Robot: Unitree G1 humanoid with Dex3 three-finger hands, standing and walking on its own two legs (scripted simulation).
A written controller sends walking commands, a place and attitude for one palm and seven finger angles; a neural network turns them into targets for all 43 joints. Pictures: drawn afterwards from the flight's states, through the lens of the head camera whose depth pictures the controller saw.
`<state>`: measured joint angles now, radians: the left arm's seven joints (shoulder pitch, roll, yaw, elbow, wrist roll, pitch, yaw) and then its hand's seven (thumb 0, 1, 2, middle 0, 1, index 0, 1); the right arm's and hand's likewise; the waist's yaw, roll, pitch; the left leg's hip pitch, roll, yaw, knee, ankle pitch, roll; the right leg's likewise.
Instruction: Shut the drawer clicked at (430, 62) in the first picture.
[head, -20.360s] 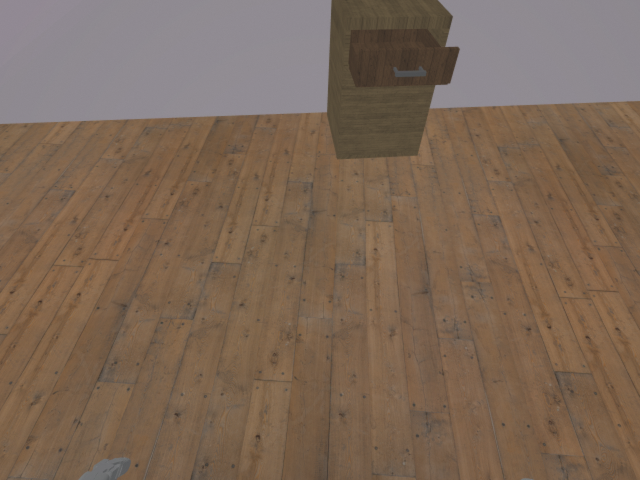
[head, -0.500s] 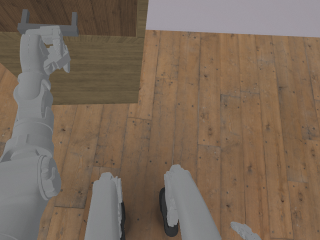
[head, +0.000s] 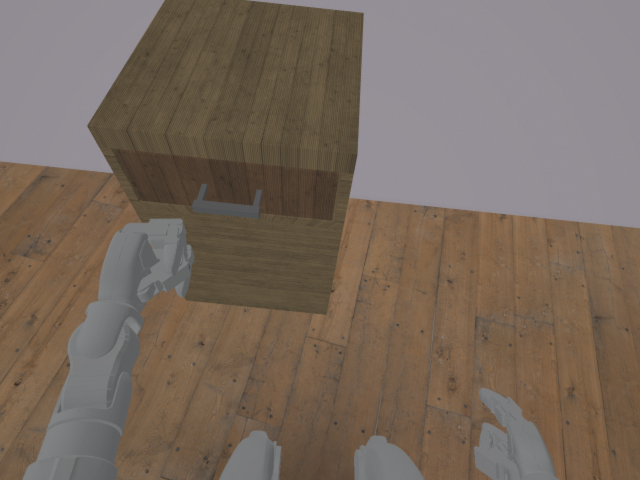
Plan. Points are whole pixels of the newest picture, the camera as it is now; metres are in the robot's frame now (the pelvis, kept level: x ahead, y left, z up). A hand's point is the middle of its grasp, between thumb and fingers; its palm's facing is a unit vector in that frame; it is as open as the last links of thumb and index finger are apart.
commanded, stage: draw the hand back to the body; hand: left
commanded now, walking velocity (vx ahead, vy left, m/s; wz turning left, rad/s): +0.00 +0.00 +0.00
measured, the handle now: (228, 200) +0.58 +0.18 -0.11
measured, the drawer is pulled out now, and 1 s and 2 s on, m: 0.00 0.00 0.00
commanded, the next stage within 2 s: step back with the hand held close in 0.88 s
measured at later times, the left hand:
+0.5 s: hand (63, 279) +0.27 +0.22 +0.19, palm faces +0.25 -0.90 -0.34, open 3.3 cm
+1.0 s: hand out of the picture +0.21 +0.22 +0.24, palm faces +0.40 -0.83 -0.38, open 3.3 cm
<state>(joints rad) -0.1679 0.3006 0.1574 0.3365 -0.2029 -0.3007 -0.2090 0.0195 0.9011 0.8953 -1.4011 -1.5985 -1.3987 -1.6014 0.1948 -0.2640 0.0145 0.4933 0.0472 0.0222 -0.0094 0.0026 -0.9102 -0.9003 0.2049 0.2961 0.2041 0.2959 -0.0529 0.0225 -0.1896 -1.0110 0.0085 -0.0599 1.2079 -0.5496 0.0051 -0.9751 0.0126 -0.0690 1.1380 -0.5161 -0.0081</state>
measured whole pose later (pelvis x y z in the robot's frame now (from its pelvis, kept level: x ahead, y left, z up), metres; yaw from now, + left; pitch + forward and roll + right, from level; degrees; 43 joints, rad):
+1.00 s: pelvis +0.03 -0.02 +0.09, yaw +0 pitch -3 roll +0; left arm 0.56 0.32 0.27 -0.46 -0.08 -0.08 0.11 0.02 0.89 0.89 -1.41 -1.60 -1.40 -1.60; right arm 0.24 -0.22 0.02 0.59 0.02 -0.13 -0.07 0.01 -0.91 -0.90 0.20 0.30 0.20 0.30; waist 0.06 0.07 -0.02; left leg -0.16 0.02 -0.02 0.54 -0.32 -0.01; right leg -0.16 0.02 -0.03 0.52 -0.30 -0.02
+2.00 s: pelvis -0.07 +0.02 +0.08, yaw +0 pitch +2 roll -3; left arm 0.60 0.44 0.46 -0.58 -0.01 -0.30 0.16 0.02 0.89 0.89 -1.41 -1.60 -1.41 -1.60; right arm 0.23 -0.21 -0.02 0.57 0.00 -0.11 -0.06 0.01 -0.91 -0.90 0.21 0.30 0.21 0.30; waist -0.02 0.01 0.04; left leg -0.48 0.01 -0.02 0.63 -0.19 0.04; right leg -0.37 0.06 0.05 0.58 -0.24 0.02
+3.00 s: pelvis -0.24 +0.00 +0.10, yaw -2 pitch +2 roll +2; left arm 0.72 0.39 0.41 -0.58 -0.04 -0.25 0.15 0.02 0.88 0.89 -1.41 -1.60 -1.41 -1.60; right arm 0.31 -0.20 -0.04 0.64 0.01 -0.05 -0.06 0.01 -0.91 -0.90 0.20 0.30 0.20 0.30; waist 0.01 -0.07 -0.05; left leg -0.45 0.01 0.07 0.89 -0.39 -0.02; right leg -0.31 -0.02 -0.01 0.50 -0.23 -0.03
